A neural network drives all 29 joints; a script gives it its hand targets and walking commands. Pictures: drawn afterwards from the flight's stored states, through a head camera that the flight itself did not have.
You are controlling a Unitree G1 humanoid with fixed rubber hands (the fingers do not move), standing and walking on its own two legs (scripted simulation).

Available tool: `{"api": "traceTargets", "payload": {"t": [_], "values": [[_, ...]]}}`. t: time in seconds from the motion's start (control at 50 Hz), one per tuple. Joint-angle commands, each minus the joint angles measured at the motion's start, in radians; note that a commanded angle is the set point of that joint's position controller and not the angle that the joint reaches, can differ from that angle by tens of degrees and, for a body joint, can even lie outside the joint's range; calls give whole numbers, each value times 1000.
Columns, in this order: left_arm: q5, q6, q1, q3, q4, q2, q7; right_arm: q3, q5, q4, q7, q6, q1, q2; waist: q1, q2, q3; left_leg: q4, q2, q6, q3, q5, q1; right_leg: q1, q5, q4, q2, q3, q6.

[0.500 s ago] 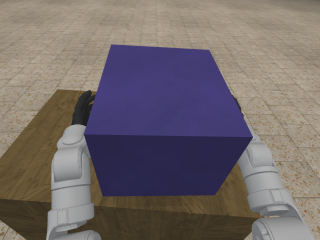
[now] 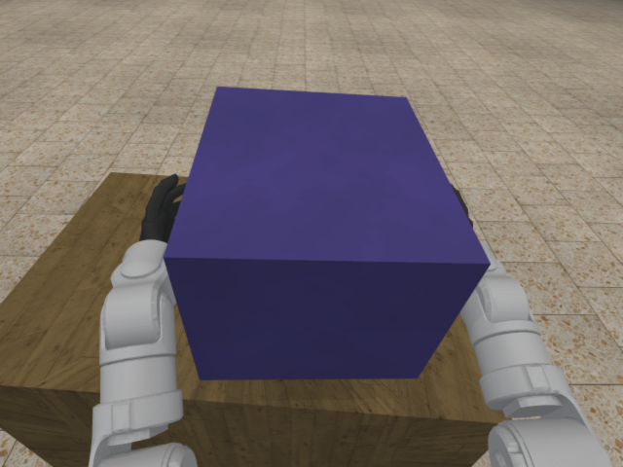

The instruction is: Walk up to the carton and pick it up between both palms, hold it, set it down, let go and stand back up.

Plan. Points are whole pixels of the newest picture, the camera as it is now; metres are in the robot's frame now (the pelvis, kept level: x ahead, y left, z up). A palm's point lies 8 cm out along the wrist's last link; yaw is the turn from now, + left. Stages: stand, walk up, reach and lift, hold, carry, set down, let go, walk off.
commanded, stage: hold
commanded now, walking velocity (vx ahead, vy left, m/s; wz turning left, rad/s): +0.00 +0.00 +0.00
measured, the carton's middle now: (312, 225) +0.40 +0.00 +0.15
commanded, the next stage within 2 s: set down in 0.66 s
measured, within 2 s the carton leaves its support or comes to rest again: neither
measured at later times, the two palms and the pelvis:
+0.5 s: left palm (158, 243) +0.35 +0.19 +0.17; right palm (453, 241) +0.36 -0.18 +0.15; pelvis +0.00 +0.00 +0.00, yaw +0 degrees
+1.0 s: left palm (166, 247) +0.36 +0.18 +0.15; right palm (450, 254) +0.36 -0.18 +0.12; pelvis +0.01 +0.00 +0.00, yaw +1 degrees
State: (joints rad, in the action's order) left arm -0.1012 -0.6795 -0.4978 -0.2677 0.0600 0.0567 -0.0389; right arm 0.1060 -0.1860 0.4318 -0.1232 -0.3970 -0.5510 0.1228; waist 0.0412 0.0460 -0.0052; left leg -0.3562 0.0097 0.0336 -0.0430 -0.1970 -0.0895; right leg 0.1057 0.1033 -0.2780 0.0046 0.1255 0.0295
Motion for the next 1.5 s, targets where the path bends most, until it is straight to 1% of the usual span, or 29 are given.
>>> {"api": "traceTargets", "payload": {"t": [0.0,0.1,0.16,0.18,0.22,0.26,0.3,0.38,0.44,0.48,0.52,0.6,0.64,0.66,0.68,0.74,0.8,0.82,0.9,0.92,1.02,1.06,1.1,1.14,1.18,1.26,1.32,1.4,1.48], "values": [[113,42,-637,538,-158,-478,-106,-427,-100,-388,135,75,-817,-539,12,-82,-440,44,20,-61,59,275,0,-236,-165,-16,39,-82,-37],[101,36,-621,508,-137,-458,-113,-421,-89,-380,133,69,-812,-541,5,-52,-400,58,23,-49,55,233,-25,-241,-154,-13,32,-85,-42],[113,41,-615,539,-178,-472,-107,-451,-110,-423,132,75,-814,-547,4,-65,-450,40,22,-58,59,303,-3,-260,-212,-25,38,-83,-43],[116,39,-603,544,-180,-474,-106,-457,-113,-430,129,74,-806,-542,11,-69,-453,30,22,-63,61,330,14,-256,-228,-24,40,-86,-41],[105,35,-602,524,-158,-456,-109,-445,-103,-398,127,65,-796,-532,6,-58,-413,43,23,-59,60,291,-5,-247,-194,-17,38,-84,-42],[102,34,-601,520,-170,-458,-111,-440,-98,-407,129,65,-791,-541,1,-51,-413,56,24,-50,56,250,-29,-260,-169,-17,35,-88,-44],[98,31,-610,515,-150,-454,-113,-427,-93,-388,132,65,-798,-540,1,-64,-392,65,24,-50,54,213,-41,-245,-137,-15,28,-88,-44],[114,35,-626,531,-163,-468,-108,-430,-93,-410,138,71,-818,-542,3,-60,-422,57,19,-52,57,236,-21,-234,-136,-15,36,-83,-37],[115,39,-633,542,-166,-471,-106,-418,-88,-394,136,71,-807,-542,17,-78,-427,50,20,-58,61,246,-8,-226,-147,-17,35,-81,-35],[115,38,-623,538,-166,-468,-106,-422,-90,-382,136,68,-791,-539,15,-74,-419,52,19,-59,61,247,-11,-232,-148,-15,34,-83,-35],[103,34,-622,516,-123,-466,-110,-411,-77,-377,138,66,-816,-532,7,-62,-388,64,18,-52,59,214,-29,-230,-120,-9,33,-80,-35],[110,36,-611,532,-164,-471,-108,-436,-97,-404,137,72,-803,-534,10,-70,-430,44,19,-61,60,289,5,-243,-173,-17,40,-80,-36],[110,37,-615,530,-167,-469,-109,-437,-96,-405,134,70,-804,-539,9,-65,-433,42,23,-61,61,280,1,-244,-176,-17,39,-83,-39],[75,30,-594,521,-157,-467,-109,-406,-77,-369,136,60,-756,-535,22,-70,-420,62,20,-55,68,271,4,-267,-161,-9,40,-72,-29],[59,27,-574,489,-135,-456,-114,-390,-62,-354,141,56,-741,-520,16,-63,-371,72,17,-53,66,251,-13,-259,-132,-5,39,-71,-26],[45,66,-590,454,-132,-447,-129,-353,-35,-351,163,102,-751,-517,6,-78,-363,90,17,-44,58,191,-39,-255,-86,-9,28,-66,-24],[39,134,-580,461,-100,-467,-131,-341,7,-352,179,192,-759,-515,-1,-82,-376,83,16,-53,56,203,-4,-233,-76,-4,30,-51,-23],[32,161,-577,451,-79,-461,-129,-334,27,-329,184,222,-752,-512,-10,-76,-364,89,14,-53,51,191,-8,-230,-64,-3,28,-45,-25],[7,260,-518,434,10,-456,-128,-285,112,-246,194,346,-672,-488,-8,-67,-309,106,11,-56,38,144,-8,-225,-28,6,22,-27,-26],[5,279,-500,432,31,-459,-127,-286,123,-238,193,374,-661,-487,-16,-60,-310,104,13,-55,34,152,-4,-234,-42,7,20,-25,-27],[9,348,-457,449,80,-452,-115,-309,148,-207,173,459,-612,-486,-15,-12,-309,98,28,-48,25,190,-33,-291,-136,-5,10,-28,-41],[27,378,-467,484,57,-461,-107,-331,140,-233,167,486,-618,-496,-10,-4,-352,85,30,-51,28,240,-37,-311,-209,-17,13,-30,-47],[55,414,-495,540,17,-483,-89,-366,127,-283,159,513,-631,-512,-7,-29,-455,57,32,-67,34,330,-10,-337,-304,-35,17,-32,-50],[66,440,-493,564,10,-482,-71,-389,115,-304,153,526,-627,-506,-4,-25,-482,41,33,-72,42,372,-10,-338,-349,-43,19,-35,-54],[54,456,-490,560,27,-476,-62,-390,117,-277,151,521,-596,-508,-9,-28,-460,49,34,-72,46,360,-25,-329,-357,-46,15,-42,-55],[49,454,-463,549,41,-472,-56,-399,100,-255,149,507,-563,-502,-19,-35,-463,51,29,-72,52,349,-30,-344,-364,-44,9,-52,-52],[43,453,-437,543,45,-478,-55,-399,96,-244,151,504,-539,-500,-18,-42,-447,46,27,-80,53,385,-23,-347,-398,-47,12,-51,-52],[19,450,-408,503,75,-466,-62,-377,103,-188,153,499,-502,-494,-24,-40,-403,59,29,-75,47,366,-39,-346,-388,-44,11,-54,-53],[15,467,-425,506,89,-494,-62,-329,127,-155,162,520,-500,-478,-7,-67,-401,52,20,-92,45,381,-4,-299,-344,-31,15,-40,-40]]}}
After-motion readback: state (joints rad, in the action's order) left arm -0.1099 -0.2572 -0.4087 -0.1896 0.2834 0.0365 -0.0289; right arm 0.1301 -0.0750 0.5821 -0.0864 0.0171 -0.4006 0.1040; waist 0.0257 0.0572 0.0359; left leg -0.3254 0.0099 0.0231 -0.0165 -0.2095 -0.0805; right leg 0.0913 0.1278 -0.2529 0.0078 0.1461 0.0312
